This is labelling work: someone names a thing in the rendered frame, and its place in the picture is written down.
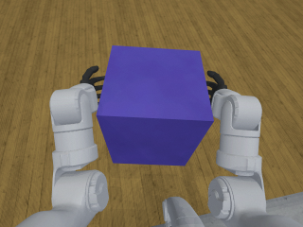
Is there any carton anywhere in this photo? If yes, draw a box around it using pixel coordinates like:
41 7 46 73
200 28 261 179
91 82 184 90
96 45 214 166

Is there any right robot forearm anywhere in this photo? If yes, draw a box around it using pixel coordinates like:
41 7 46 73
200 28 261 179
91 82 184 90
211 89 266 209

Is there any left robot forearm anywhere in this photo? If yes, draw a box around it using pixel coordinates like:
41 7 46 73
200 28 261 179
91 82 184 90
49 83 98 205

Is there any right robot thigh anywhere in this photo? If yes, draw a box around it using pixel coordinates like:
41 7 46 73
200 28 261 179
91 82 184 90
162 197 205 227

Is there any left robot upper arm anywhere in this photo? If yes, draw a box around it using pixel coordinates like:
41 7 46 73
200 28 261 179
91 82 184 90
15 169 109 227

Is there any right robot upper arm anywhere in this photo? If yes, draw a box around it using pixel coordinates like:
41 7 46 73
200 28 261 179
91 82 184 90
207 176 303 227

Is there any left robot hand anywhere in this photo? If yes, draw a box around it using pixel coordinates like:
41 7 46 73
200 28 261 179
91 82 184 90
80 65 105 104

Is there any right robot hand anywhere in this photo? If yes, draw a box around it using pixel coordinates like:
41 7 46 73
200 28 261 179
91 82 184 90
206 70 227 105

